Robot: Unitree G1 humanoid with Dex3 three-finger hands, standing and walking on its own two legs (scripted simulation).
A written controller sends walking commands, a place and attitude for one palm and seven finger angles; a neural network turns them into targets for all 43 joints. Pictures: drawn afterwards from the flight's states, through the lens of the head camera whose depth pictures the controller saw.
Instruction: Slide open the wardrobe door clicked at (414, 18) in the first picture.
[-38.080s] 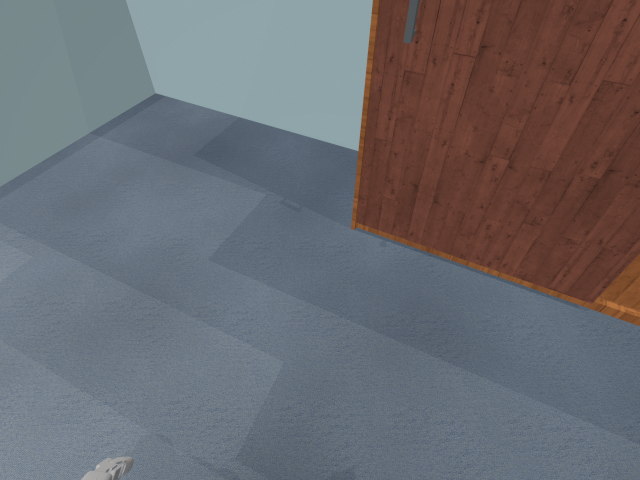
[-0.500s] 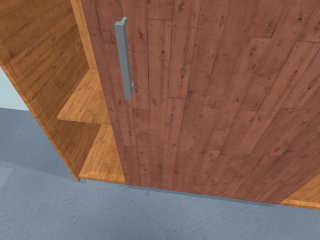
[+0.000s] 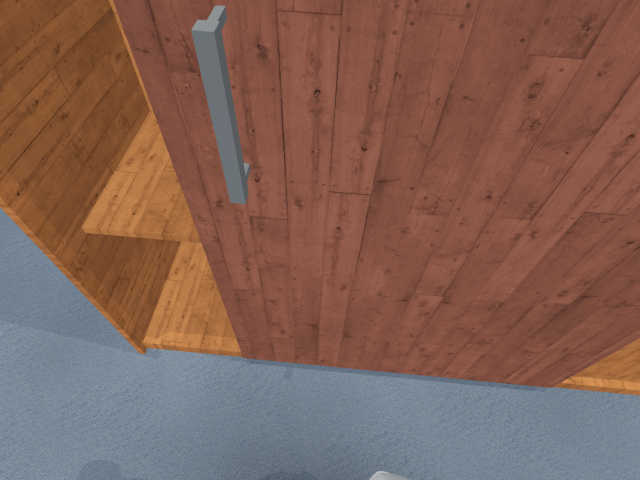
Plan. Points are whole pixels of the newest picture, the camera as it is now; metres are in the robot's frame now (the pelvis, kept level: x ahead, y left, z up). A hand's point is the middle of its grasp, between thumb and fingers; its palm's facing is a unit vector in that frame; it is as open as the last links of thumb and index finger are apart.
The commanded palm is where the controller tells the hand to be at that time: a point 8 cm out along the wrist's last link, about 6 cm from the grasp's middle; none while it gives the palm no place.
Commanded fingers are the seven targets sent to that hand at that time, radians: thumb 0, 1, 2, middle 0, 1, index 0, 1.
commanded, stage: come to a stop and stand still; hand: left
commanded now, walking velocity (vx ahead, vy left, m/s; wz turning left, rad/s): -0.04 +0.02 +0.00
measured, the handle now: (230, 118) +0.47 +0.13 +0.19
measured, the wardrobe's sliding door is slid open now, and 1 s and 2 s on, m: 0.32 0.32 0.32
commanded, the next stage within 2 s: look again from close up in 1.12 s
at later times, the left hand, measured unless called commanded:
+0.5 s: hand out of the picture +0.01 +0.19 -0.15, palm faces +0.01 -0.96 -0.27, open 7.4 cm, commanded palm none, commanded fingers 0.00 0.90 0.90 -0.20 -0.30 -0.20 -0.30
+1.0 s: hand out of the picture +0.01 +0.17 -0.15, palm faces -0.02 -0.97 -0.22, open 7.4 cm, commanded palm none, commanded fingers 0.00 0.90 0.90 -0.20 -0.30 -0.20 -0.30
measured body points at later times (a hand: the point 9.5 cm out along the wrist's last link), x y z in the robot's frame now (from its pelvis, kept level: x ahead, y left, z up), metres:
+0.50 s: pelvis -0.03 +0.00 +0.01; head -0.04 -0.03 +0.46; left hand +0.01 +0.24 -0.13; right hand +0.02 -0.23 -0.15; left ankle -0.06 +0.11 -0.73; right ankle +0.01 -0.11 -0.73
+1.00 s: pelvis -0.03 -0.01 +0.01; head -0.01 -0.03 +0.46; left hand +0.02 +0.22 -0.13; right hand -0.06 -0.24 -0.15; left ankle -0.06 +0.11 -0.73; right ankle +0.01 -0.11 -0.73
